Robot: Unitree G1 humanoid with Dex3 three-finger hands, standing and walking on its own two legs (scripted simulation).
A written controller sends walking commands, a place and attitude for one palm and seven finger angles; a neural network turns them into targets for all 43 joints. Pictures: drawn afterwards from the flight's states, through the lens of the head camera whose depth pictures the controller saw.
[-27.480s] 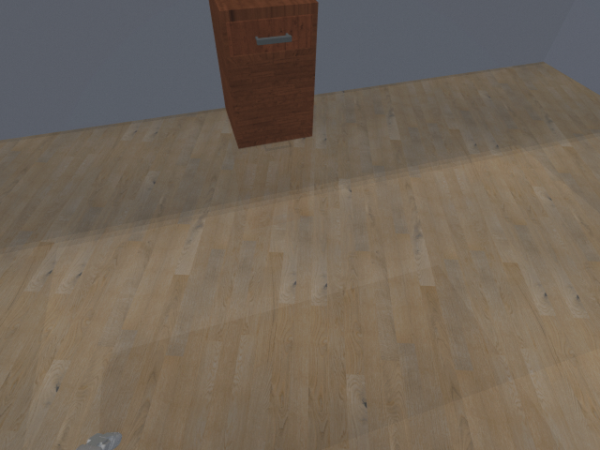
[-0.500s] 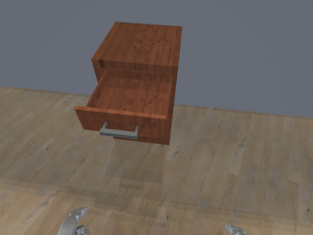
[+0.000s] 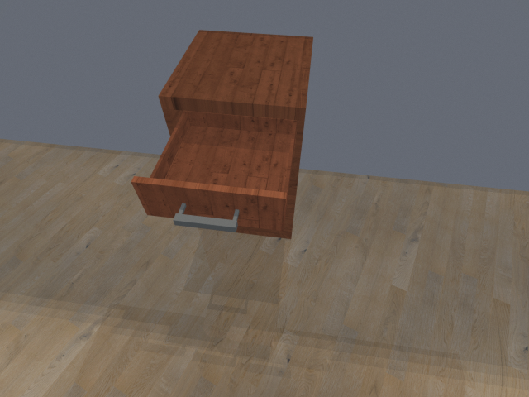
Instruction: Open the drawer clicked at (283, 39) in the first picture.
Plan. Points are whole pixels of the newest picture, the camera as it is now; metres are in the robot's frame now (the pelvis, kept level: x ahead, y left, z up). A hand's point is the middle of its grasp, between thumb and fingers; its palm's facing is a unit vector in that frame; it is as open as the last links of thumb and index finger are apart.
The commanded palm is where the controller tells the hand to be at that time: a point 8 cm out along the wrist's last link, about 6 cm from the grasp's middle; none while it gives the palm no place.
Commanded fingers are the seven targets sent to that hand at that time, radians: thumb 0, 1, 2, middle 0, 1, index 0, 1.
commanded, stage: let the arm hang, fingers relaxed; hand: left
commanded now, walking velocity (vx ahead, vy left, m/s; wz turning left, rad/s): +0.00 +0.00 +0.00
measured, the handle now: (207, 216) +0.54 +0.18 -0.19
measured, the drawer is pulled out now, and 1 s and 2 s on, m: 0.30 0.30 0.30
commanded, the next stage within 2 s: look to check the result in 0.38 s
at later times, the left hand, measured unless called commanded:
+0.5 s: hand out of the picture +0.00 +0.16 -0.18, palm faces +0.03 -0.99 -0.17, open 7.4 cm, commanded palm none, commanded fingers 0.00 0.90 0.90 -0.20 -0.30 -0.20 -0.30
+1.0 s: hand out of the picture +0.02 +0.16 -0.18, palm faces +0.03 -0.98 -0.18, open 7.4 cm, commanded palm none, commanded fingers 0.00 0.90 0.90 -0.20 -0.30 -0.20 -0.30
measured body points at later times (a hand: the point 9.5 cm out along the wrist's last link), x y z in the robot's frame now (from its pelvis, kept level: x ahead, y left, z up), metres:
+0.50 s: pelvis +0.01 +0.00 +0.00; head +0.04 +0.00 +0.45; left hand +0.00 +0.21 -0.16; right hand -0.02 -0.20 -0.16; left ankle +0.00 +0.12 -0.74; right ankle +0.03 -0.12 -0.74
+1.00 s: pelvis +0.03 +0.00 +0.00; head +0.05 +0.00 +0.45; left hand +0.02 +0.21 -0.16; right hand +0.00 -0.20 -0.16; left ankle +0.00 +0.12 -0.74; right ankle +0.03 -0.12 -0.74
